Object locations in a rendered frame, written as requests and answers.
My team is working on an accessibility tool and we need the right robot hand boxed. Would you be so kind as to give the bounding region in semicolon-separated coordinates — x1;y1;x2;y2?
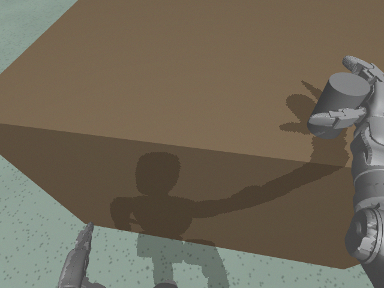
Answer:
308;55;384;129

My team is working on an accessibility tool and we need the left robot hand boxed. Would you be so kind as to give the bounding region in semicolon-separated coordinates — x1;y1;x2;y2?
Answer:
58;222;106;288

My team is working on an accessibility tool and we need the right robot arm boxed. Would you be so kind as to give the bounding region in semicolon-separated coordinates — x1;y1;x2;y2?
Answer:
345;117;384;288

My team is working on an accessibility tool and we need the can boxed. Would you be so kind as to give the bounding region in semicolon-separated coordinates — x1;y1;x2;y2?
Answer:
307;72;370;139

